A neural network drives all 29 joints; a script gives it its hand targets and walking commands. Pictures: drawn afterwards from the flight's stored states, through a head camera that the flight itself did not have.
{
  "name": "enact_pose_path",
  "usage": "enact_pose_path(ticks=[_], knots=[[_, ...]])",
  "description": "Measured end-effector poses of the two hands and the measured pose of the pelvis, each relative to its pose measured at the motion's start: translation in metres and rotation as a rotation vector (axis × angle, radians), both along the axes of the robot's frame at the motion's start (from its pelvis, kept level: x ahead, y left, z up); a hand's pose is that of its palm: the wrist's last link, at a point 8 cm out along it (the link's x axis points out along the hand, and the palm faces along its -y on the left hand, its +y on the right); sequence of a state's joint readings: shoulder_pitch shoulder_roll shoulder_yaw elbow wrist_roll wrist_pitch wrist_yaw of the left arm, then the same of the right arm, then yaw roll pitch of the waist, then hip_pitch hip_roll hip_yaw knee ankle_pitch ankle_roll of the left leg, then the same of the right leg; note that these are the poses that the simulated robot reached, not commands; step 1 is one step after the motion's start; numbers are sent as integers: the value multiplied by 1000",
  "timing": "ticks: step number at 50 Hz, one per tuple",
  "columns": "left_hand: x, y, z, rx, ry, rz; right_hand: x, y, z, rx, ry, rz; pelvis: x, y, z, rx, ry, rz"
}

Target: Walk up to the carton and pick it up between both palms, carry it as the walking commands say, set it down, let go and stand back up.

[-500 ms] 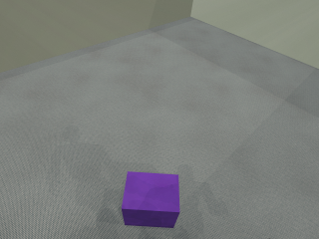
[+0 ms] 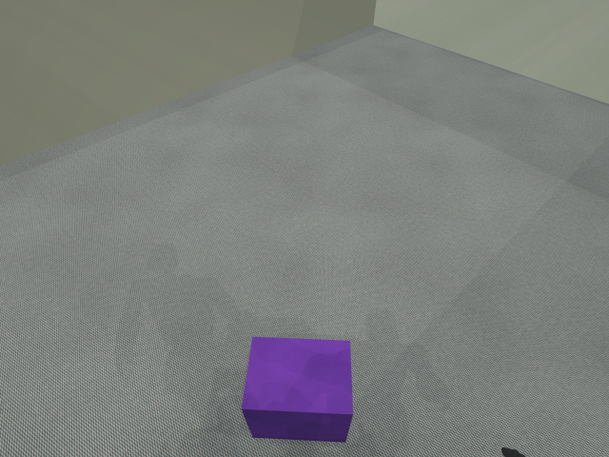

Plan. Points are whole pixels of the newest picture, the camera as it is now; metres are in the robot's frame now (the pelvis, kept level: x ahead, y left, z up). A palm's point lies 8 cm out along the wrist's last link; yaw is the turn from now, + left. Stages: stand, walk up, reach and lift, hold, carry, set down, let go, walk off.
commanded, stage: walk up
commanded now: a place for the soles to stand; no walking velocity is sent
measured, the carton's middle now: (299, 390) +0.45 +0.03 -0.65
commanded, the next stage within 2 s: none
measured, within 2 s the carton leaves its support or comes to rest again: neither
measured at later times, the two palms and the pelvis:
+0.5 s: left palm out of the picture +0.12 +0.28 -0.10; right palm out of the picture +0.08 -0.32 -0.11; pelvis +0.01 -0.02 +0.00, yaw -1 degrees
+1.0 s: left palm out of the picture +0.09 +0.35 -0.10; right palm out of the picture +0.07 -0.30 -0.12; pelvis +0.02 +0.03 +0.00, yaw -1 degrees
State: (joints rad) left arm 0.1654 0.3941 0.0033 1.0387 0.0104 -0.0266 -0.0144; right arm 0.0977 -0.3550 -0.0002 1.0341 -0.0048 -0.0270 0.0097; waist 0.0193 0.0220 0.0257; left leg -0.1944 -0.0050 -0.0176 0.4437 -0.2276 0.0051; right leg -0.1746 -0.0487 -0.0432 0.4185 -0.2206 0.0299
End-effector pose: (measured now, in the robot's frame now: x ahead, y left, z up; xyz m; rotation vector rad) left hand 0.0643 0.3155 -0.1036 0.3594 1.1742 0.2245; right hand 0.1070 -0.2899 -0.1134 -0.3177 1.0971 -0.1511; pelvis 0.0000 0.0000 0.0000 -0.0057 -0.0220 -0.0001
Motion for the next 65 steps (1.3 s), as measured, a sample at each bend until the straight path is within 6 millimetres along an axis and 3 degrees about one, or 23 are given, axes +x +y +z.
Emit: enact_pose_path(ticks=[9, 18, 25, 41, 47, 53, 59, 65], knots=[[45, -18, 7, -2, -54, -34, -3, -20, -2, -12, 34, -51, 10, -11, 2, 8, 2, -5], [63, -34, 4, -25, -71, -50, -15, -34, 3, -34, 56, -90, 15, -17, 4, 10, -6, -18], [59, -36, 1, -35, -57, -49, -24, -34, 4, -36, 68, -103, 12, -18, 5, 6, -16, -26], [38, -19, -1, -19, 6, -35, -50, -24, -1, -30, 126, -112, 5, -9, 5, 6, -16, -41], [26, 8, 1, 30, 1, -28, -44, -20, -3, -43, 142, -87, 12, 11, 0, -12, -9, -34], [22, 56, -4, 61, 46, -1, -32, 10, 0, -50, 129, -93, 25, 41, -4, -3, -13, -32], [47, 73, 2, 63, 49, -36, -28, 35, 6, -44, 134, -102, 38, 57, 2, -28, -6, -33], [80, 75, 1, 73, 10, -70, -21, 45, -10, -15, 140, -150, 58, 66, -7, -11, -38, -60]])
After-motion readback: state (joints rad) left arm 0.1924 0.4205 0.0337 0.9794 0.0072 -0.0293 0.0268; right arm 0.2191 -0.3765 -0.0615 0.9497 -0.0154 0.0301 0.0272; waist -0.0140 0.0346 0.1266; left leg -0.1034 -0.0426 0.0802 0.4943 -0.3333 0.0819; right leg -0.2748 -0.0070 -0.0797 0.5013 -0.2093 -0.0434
